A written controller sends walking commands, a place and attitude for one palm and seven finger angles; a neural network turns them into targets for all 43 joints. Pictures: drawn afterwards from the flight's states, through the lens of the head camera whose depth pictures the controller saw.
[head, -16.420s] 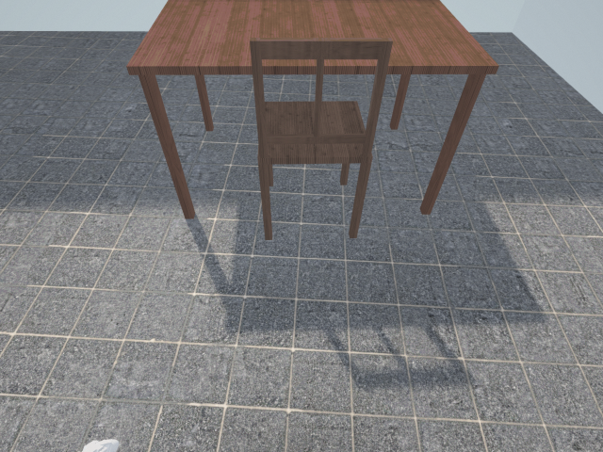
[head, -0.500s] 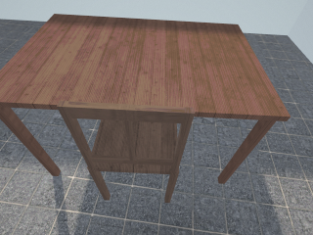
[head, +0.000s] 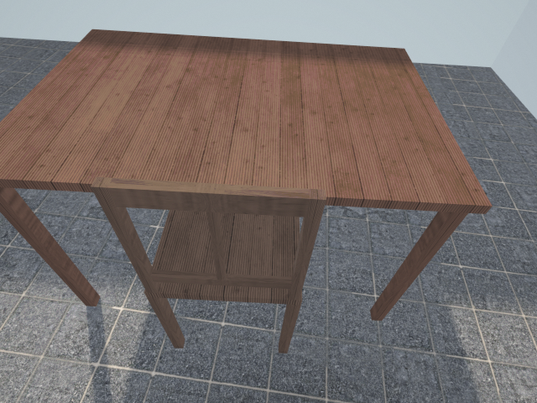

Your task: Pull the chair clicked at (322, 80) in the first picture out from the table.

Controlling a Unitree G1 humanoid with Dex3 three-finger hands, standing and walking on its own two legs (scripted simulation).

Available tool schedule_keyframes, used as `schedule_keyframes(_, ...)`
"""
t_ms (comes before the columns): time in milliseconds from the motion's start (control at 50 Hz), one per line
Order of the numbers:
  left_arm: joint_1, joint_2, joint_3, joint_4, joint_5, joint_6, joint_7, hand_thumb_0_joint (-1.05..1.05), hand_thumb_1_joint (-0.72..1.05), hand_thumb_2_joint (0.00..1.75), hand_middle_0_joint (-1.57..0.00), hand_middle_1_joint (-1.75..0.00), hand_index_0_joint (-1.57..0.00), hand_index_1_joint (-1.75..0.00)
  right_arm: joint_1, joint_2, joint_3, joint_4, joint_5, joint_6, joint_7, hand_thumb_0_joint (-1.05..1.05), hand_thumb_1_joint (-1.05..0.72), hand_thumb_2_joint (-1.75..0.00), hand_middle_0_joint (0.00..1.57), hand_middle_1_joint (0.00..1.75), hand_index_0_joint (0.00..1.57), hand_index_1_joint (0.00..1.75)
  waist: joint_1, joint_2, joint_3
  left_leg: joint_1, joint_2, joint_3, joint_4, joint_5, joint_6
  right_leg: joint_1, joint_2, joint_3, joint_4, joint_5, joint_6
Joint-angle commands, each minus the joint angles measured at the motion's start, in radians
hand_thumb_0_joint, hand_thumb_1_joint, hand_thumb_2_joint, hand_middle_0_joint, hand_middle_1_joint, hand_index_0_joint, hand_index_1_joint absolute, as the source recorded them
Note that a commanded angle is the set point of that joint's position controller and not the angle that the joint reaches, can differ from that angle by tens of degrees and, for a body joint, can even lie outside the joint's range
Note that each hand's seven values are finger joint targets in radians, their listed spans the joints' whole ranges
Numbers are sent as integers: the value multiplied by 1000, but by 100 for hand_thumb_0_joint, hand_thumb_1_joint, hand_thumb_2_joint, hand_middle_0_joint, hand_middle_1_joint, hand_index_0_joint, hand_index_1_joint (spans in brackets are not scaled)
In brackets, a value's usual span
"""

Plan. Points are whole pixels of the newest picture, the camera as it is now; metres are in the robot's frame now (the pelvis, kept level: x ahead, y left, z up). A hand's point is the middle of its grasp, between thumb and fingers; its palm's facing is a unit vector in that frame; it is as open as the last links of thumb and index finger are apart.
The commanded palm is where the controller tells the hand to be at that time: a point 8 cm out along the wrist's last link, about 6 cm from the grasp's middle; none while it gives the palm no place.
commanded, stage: look again from close up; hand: left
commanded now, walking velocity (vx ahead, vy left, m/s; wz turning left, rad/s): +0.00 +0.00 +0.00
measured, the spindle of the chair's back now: (217, 246) +0.43 +0.13 -0.11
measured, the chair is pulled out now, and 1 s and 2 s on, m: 0.00 0.00 0.00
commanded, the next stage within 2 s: raise the hand toward the chair's back in 0.14 s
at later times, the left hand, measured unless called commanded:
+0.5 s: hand (166, 345) +0.20 +0.16 -0.01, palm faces +0.12 -0.99 -0.03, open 8.0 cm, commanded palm +0.11 +0.22 -0.07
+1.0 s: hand (176, 381) +0.17 +0.15 -0.06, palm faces +0.02 -1.00 -0.03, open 12.2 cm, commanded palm +0.13 +0.21 -0.06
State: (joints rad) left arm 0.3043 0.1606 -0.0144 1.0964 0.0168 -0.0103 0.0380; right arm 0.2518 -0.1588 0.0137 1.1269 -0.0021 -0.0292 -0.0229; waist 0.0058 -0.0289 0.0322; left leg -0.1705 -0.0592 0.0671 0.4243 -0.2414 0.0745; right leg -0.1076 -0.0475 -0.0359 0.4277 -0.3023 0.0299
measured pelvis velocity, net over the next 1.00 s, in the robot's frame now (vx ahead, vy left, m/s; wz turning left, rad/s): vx -0.05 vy -0.06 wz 0.03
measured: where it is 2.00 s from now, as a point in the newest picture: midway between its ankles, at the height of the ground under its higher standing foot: outside the picture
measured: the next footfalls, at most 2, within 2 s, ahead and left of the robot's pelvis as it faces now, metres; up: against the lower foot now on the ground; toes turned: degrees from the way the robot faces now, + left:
none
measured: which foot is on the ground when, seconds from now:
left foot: down 0.00-1.00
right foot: down 0.00-1.00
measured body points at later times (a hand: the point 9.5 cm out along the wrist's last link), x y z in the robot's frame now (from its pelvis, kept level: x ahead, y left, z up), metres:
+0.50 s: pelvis -0.03 -0.02 -0.04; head -0.01 -0.02 +0.41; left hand +0.19 +0.21 -0.01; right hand +0.12 -0.28 -0.13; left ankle -0.01 +0.07 -0.74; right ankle -0.04 -0.13 -0.74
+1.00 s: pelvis -0.05 -0.06 -0.10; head +0.02 -0.05 +0.35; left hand +0.16 +0.20 -0.06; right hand +0.13 -0.28 -0.19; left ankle -0.01 +0.07 -0.74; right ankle -0.04 -0.13 -0.74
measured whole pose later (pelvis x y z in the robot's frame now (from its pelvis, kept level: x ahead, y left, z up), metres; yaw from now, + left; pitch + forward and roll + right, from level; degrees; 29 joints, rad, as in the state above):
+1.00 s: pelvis -0.05 -0.06 -0.10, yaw +2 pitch +16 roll -2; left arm 0.36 0.24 0.22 0.08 -0.31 -0.38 -0.33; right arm 0.21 -0.18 0.02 0.61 0.03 -0.19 -0.07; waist -0.02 0.03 -0.15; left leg -0.97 0.03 -0.03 1.19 -0.49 -0.01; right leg -0.88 0.03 -0.13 1.17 -0.57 -0.07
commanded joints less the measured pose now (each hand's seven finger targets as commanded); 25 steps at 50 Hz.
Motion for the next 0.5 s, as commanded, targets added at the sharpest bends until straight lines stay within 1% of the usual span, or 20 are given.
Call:
schedule_keyframes(0,82,98,11,-21,-2,-8,10,0,90,90,-20,-30,-20,-30,46,-106,-17,-30,1,-10,-6,0,-90,-90,20,30,20,30,5,9,29,36,149,-139,-81,237,-20,-74,-69,60,-67,168,-42)
schedule_keyframes(60,83,96,11,-21,-3,-9,9,0,90,90,-20,-30,-20,-30,50,-101,-16,-26,2,-10,-6,0,-90,-90,20,30,20,30,6,11,44,21,148,-142,-88,222,-18,-70,-65,59,-77,159,-43)
schedule_keyframes(100,88,94,9,-19,-3,-9,9,0,90,90,-20,-30,-20,-30,50,-100,-16,-24,2,-10,-5,0,-90,-90,20,30,20,30,4,23,41,27,146,-141,-89,213,-21,-75,-68,63,-77,157,-44)
schedule_keyframes(140,89,93,9,-18,-3,-10,9,0,90,90,-20,-30,-20,-30,56,-100,-16,-21,1,-10,-6,0,-90,-90,20,30,20,30,2,24,30,39,148,-140,-88,231,-22,-73,-67,62,-73,167,-44)
schedule_keyframes(160,88,95,10,-21,-4,-9,8,0,90,90,-20,-30,-20,-30,54,-98,-15,-21,3,-10,-6,0,-90,-90,20,30,20,30,6,22,48,23,148,-139,-91,218,-20,-72,-64,59,-81,156,-43)
schedule_keyframes(200,93,91,9,-17,-3,-9,9,0,90,90,-20,-30,-20,-30,55,-99,-15,-19,2,-10,-6,0,-90,-90,20,30,20,30,4,28,42,31,147,-144,-97,205,-22,-76,-66,59,-78,145,-44)
schedule_keyframes(220,104,103,5,1,15,-33,40,0,90,90,-20,-30,-20,-30,9,-131,-11,-88,2,-13,1,0,-90,-90,20,30,20,30,7,31,73,-57,166,-141,83,403,-48,-109,-85,86,-69,328,-42)
schedule_keyframes(240,-577,327,150,-1536,-182,-222,39,0,88,89,-20,-30,-20,-30,62,-292,-59,-440,50,-141,-35,0,-90,-90,20,30,20,30,-115,204,-425,282,85,-136,0,463,-83,-105,25,-32,47,340,-53)
schedule_keyframes(260,-421,392,203,-1463,-129,-201,90,0,85,88,-20,-29,-20,-29,-22,-189,-13,-363,46,-216,-76,0,-90,-90,20,30,20,30,-56,225,-416,321,139,-103,-5,452,-97,-166,46,-37,130,129,-49)
schedule_keyframes(280,32,87,35,-1233,-134,-87,85,0,83,87,-19,-29,-19,-29,-17,-164,-30,-408,40,-276,-57,0,-90,-90,20,30,20,30,-41,224,-291,226,145,-157,-61,421,-114,-277,58,-57,216,-27,-56)
schedule_keyframes(300,112,-60,-61,-1106,-171,-47,79,0,81,86,-19,-29,-19,-29,-4,-169,-31,-373,51,-291,-49,0,-90,-90,20,30,20,30,-56,179,-149,100,117,-160,-35,352,-100,-325,38,-48,235,-57,-45)
schedule_keyframes(320,11,-24,-26,-1185,-190,-90,67,0,78,85,-19,-28,-19,-28,-10,-205,-53,-423,43,-298,-44,0,-90,-90,20,30,20,30,-57,155,-79,4,103,-168,26,236,-91,-342,35,-63,198,-43,-43)
schedule_keyframes(340,4,36,33,-1134,-174,-141,49,0,76,84,-19,-28,-19,-28,-24,-232,-64,-443,23,-299,-37,0,-90,-90,20,30,20,30,-70,84,-52,-92,88,-166,98,107,-83,-388,40,-72,165,-26,-48)
schedule_keyframes(360,66,44,79,-1050,-173,-196,24,0,74,83,-18,-27,-18,-27,-28,-236,-74,-476,13,-291,-28,0,-90,-90,20,30,20,30,-70,-17,-51,-180,65,-152,175,42,-77,-422,45,-89,162,-6,-51)
schedule_keyframes(380,127,-11,62,-945,-183,-266,-20,0,71,82,-18,-27,-18,-27,-45,-231,-76,-494,5,-283,-19,0,-90,-90,20,30,20,30,-64,-157,-61,-262,70,-151,250,20,-78,-502,54,-100,223,-24,-50)
schedule_keyframes(400,249,-53,73,-867,-207,-342,-79,0,69,81,-18,-27,-18,-27,-77,-224,-88,-524,1,-278,-11,0,-90,-90,20,30,20,30,-20,-249,-86,-350,74,-135,316,14,-82,-563,63,-103,298,-43,-52)
schedule_keyframes(420,316,-73,75,-863,-232,-422,-148,0,67,80,-18,-26,-18,-26,-109,-223,-96,-558,-2,-275,0,0,-90,-90,20,30,20,30,15,-274,-134,-433,69,-118,369,2,-87,-590,62,-94,364,-49,-54)
schedule_keyframes(440,342,-42,116,-865,-251,-501,-217,0,64,79,-17,-26,-17,-26,-123,-221,-107,-588,2,-272,14,0,-90,-90,20,30,20,30,35,-249,-173,-492,64,-105,416,1,-95,-606,59,-79,420,-40,-60)
schedule_keyframes(460,375,24,182,-830,-259,-566,-282,0,62,78,-17,-26,-17,-26,-134,-218,-115,-609,13,-267,33,0,-90,-90,20,30,20,30,61,-144,-196,-518,55,-93,453,17,-102,-604,51,-54,459,-5,-72)
schedule_keyframes(480,365,55,199,-844,-268,-608,-338,0,60,77,-17,-25,-17,-25,-153,-223,-116,-650,18,-261,44,0,-90,-90,20,30,20,30,59,-62,-227,-537,51,-84,488,16,-100,-621,46,-42,498,3,-77)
